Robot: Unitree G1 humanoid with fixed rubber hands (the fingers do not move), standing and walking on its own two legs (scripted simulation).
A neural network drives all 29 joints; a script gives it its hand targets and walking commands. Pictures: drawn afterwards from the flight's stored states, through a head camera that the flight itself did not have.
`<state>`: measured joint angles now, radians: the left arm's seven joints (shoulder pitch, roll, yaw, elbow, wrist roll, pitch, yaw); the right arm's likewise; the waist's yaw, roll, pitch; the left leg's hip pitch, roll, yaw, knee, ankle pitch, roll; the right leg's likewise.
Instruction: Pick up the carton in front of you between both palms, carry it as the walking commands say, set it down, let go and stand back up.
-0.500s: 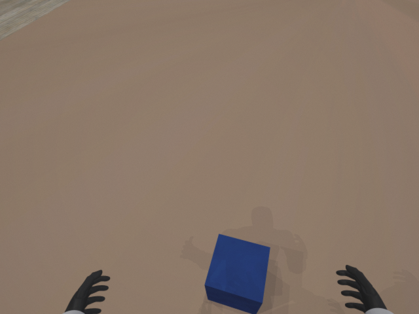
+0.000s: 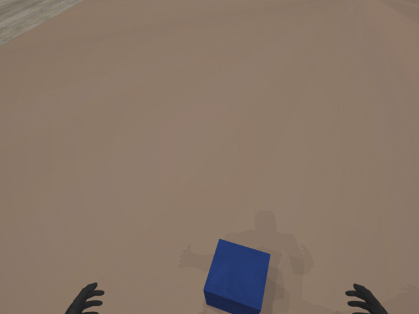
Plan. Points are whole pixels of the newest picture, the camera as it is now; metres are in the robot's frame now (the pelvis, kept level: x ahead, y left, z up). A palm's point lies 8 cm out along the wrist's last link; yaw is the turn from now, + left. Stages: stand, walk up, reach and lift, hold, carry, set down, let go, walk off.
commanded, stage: stand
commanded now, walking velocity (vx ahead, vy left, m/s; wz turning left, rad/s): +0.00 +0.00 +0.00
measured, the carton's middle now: (236, 280) +0.34 -0.05 -0.65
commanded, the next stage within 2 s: none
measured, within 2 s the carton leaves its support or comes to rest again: neither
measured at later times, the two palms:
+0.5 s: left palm out of the picture +0.08 +0.31 -0.09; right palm out of the picture +0.08 -0.30 -0.10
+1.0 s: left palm out of the picture +0.07 +0.32 -0.09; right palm out of the picture +0.07 -0.30 -0.10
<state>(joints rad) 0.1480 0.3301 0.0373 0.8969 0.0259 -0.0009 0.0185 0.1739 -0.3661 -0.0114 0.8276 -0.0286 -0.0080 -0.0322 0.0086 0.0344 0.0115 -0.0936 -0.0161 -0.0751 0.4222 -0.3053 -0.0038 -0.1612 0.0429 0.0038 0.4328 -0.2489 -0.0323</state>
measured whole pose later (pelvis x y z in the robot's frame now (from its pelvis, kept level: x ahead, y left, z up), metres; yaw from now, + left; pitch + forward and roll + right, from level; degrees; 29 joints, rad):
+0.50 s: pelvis -0.01 +0.00 +0.00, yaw +0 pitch -2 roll +0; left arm 0.13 0.36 0.03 1.00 0.02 -0.01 0.01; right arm 0.16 -0.39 0.00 0.95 -0.02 -0.02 -0.03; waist 0.01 0.03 0.02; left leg -0.06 -0.02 -0.07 0.35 -0.25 0.00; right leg -0.13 0.04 0.01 0.36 -0.19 -0.03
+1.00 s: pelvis -0.02 +0.00 +0.01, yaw +0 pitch -2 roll +0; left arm 0.11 0.38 0.02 1.05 0.01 -0.01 0.01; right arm 0.15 -0.40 0.00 1.00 -0.02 -0.02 -0.02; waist 0.01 0.02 0.03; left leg -0.06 -0.02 -0.07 0.33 -0.23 0.00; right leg -0.13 0.03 0.02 0.34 -0.17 -0.02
